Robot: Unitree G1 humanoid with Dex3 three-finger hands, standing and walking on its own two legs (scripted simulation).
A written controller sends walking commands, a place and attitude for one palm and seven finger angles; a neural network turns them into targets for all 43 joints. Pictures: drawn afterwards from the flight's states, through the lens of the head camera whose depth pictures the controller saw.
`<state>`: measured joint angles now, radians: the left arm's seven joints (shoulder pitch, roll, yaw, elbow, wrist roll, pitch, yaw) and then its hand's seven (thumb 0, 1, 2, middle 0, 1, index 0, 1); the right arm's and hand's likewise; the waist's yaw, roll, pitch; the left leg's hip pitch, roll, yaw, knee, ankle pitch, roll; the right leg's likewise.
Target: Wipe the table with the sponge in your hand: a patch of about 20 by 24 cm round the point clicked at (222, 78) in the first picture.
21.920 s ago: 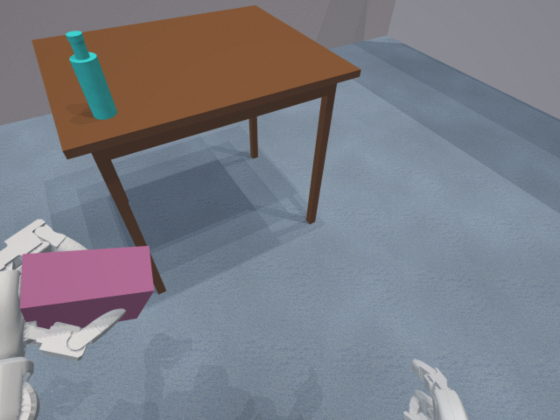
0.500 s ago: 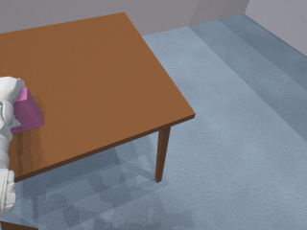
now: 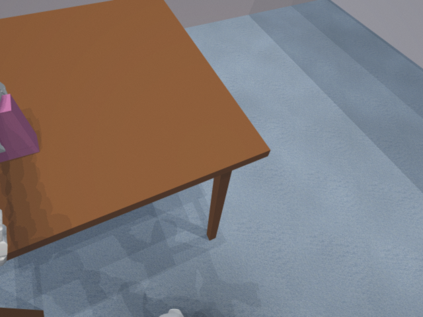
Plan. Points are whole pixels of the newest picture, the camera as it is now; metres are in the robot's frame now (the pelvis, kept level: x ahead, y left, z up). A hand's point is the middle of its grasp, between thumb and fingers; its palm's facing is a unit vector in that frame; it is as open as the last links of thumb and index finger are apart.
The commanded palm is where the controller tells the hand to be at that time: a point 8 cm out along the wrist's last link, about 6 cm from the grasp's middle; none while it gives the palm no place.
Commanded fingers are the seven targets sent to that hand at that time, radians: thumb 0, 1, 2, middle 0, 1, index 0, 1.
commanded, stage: wipe forward along the first lane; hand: left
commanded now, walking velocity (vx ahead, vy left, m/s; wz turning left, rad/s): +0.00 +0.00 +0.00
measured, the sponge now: out of the picture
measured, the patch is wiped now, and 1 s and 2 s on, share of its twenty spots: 0.25 0.25 0.55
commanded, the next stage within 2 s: slide across to the middle lane in 0.14 s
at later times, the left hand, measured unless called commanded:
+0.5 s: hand out of the picture +0.46 +0.40 +0.10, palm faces -0.14 +0.05 -0.99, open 9.2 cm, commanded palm +0.46 +0.38 +0.15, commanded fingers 0.00 0.10 1.30 -1.20 -1.60 -1.20 -1.60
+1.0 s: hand (29, 100) +0.48 +0.35 +0.10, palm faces -0.14 +0.05 -0.99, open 9.2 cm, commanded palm +0.48 +0.33 +0.15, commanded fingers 0.00 0.10 1.30 -1.20 -1.60 -1.20 -1.60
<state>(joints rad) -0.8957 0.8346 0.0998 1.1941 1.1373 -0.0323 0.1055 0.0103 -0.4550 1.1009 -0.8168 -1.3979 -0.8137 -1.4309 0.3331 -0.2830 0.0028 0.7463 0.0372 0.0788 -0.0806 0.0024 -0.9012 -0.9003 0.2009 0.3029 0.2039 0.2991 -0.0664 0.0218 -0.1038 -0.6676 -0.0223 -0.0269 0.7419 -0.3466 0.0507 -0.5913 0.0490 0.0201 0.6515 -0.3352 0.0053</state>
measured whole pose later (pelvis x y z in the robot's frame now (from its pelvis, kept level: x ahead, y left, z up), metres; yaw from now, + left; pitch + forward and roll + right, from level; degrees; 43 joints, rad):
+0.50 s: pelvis +0.01 +0.00 +0.00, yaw +0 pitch +18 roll -4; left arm -0.96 0.86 0.06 1.16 1.12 -0.05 0.06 0.00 -0.45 1.10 -0.81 -1.41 -0.81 -1.44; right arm 0.38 -0.28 -0.01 0.75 0.03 0.10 -0.08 0.00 -0.90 -0.90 0.20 0.30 0.20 0.30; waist -0.08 0.03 -0.10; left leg -0.72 -0.02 -0.04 0.78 -0.37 0.05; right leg -0.63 0.05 0.01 0.66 -0.35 0.01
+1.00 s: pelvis +0.01 -0.01 +0.00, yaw +0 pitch +17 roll -3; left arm -0.99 0.76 0.02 1.22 1.12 0.05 0.10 0.00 -0.45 1.10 -0.82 -1.40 -0.81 -1.43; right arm 0.36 -0.28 0.00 0.76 0.03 0.07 -0.07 0.00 -0.90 -0.90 0.20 0.30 0.20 0.30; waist -0.10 0.04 -0.11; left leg -0.66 -0.01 -0.04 0.72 -0.35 0.04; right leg -0.58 0.06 0.01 0.62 -0.34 -0.01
